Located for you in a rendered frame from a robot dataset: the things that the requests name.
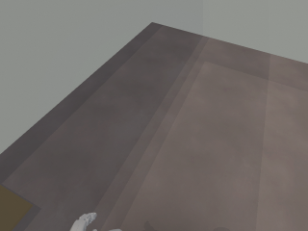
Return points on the cabinet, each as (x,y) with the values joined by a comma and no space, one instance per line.
(12,209)

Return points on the left robot hand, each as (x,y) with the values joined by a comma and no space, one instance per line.
(83,221)

